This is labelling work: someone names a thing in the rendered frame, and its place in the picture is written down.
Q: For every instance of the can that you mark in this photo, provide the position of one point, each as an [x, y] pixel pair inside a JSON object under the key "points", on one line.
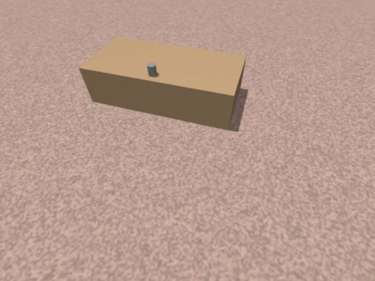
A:
{"points": [[151, 69]]}

